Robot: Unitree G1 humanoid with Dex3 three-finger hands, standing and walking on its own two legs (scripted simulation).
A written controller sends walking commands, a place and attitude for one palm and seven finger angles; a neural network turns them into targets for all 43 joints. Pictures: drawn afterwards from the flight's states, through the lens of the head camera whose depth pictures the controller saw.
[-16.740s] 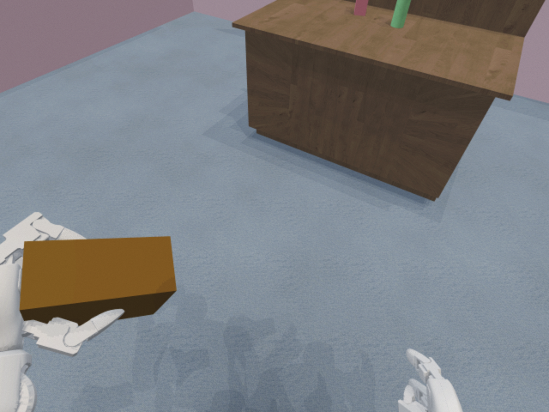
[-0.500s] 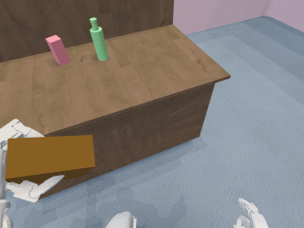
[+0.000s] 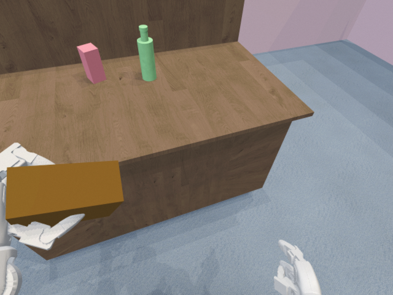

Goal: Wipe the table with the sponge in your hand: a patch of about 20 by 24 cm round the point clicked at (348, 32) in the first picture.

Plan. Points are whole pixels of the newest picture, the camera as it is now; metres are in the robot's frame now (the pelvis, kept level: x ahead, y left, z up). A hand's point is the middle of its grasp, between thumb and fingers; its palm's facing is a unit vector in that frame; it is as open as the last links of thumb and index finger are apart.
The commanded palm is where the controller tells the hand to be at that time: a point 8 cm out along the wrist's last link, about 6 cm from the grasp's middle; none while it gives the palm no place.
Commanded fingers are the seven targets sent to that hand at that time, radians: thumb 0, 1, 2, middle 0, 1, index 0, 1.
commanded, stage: come to a stop and stand still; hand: left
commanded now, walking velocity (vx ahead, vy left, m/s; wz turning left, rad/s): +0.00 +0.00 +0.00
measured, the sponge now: (84, 194) +0.23 +0.20 +0.15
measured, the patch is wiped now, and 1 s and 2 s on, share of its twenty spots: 0.00 0.00 0.00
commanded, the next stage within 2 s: look again from close up in 0.46 s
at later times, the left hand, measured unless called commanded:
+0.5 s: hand (28, 203) +0.20 +0.26 +0.17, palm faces +0.43 -0.85 -0.32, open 9.9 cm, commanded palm +0.15 +0.29 +0.18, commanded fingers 0.00 0.10 1.30 -1.20 -1.60 -1.20 -1.60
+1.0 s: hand (59, 203) +0.21 +0.23 +0.15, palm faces +0.30 -0.83 -0.47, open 9.9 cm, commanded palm +0.14 +0.27 +0.18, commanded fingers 0.00 0.10 1.30 -1.20 -1.60 -1.20 -1.60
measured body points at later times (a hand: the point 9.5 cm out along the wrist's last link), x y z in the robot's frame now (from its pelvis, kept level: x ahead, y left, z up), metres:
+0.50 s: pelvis -0.01 +0.01 +0.01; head +0.00 +0.03 +0.46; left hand +0.17 +0.31 +0.19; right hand +0.18 -0.20 -0.07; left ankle -0.01 +0.12 -0.74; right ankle +0.02 -0.15 -0.74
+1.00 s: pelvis -0.03 -0.01 +0.00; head +0.02 +0.00 +0.45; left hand +0.19 +0.28 +0.17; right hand +0.13 -0.26 -0.08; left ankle -0.01 +0.12 -0.74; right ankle +0.02 -0.15 -0.74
